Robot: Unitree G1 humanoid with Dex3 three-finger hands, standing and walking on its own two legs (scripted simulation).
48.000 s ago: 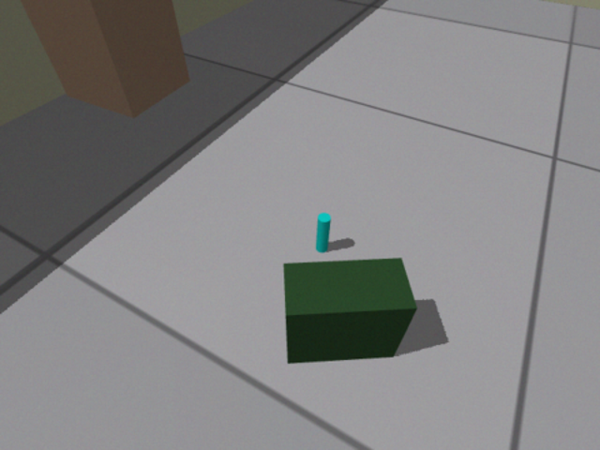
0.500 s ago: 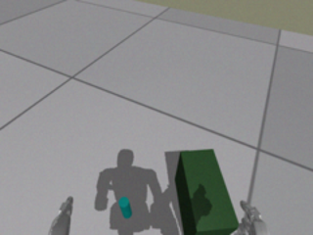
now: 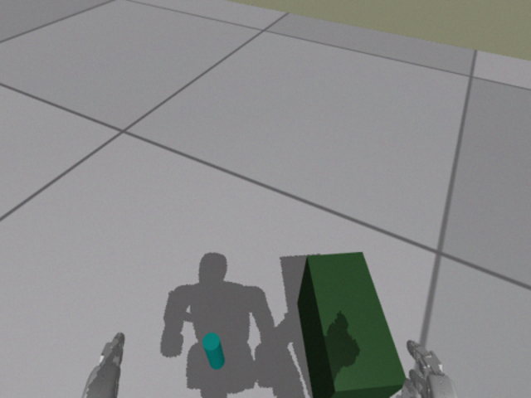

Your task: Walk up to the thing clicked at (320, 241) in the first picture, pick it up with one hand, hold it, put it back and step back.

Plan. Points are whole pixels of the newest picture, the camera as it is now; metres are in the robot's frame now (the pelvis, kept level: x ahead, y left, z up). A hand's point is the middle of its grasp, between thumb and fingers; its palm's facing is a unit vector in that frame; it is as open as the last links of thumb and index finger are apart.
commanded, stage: stand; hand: left
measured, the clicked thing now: (214, 352) +0.40 +0.17 -0.63
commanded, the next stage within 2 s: none
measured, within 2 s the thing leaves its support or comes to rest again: neither
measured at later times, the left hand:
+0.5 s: hand out of the picture +0.11 +0.24 -0.11, palm faces -0.01 -0.94 -0.34, open 8.0 cm
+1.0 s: hand out of the picture +0.02 +0.25 -0.10, palm faces +0.00 -0.94 -0.35, open 7.4 cm
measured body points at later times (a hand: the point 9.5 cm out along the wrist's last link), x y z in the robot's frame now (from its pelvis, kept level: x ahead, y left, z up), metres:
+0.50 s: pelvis -0.01 +0.00 +0.02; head +0.00 +0.01 +0.47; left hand +0.11 +0.29 -0.09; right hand +0.11 -0.28 -0.09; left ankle +0.00 +0.12 -0.69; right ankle +0.02 -0.13 -0.69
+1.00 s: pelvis -0.02 +0.01 +0.05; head -0.03 +0.00 +0.50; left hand +0.02 +0.30 -0.08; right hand +0.05 -0.27 -0.09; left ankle +0.00 +0.12 -0.69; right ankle +0.02 -0.13 -0.69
